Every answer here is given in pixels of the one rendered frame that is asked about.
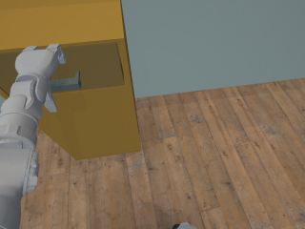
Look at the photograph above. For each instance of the drawer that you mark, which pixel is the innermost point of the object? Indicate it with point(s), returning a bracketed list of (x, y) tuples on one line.
[(99, 65)]

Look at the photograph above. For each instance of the left robot forearm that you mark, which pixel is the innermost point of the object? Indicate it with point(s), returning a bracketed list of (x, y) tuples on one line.
[(20, 113)]

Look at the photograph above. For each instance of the robot left upper arm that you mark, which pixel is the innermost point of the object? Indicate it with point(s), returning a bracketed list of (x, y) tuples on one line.
[(19, 170)]

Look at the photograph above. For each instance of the robot left hand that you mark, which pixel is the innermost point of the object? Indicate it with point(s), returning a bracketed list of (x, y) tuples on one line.
[(43, 62)]

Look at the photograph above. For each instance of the handle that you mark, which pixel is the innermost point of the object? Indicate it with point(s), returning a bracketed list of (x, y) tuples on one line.
[(66, 84)]

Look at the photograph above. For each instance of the cabinet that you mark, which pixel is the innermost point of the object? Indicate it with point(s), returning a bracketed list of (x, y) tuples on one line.
[(88, 123)]

